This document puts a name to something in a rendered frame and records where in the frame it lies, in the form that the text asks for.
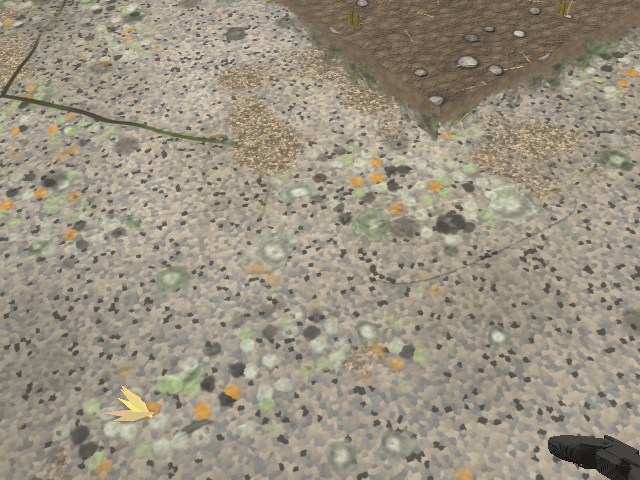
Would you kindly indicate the robot right hand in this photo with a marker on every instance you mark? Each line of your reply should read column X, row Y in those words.
column 609, row 456

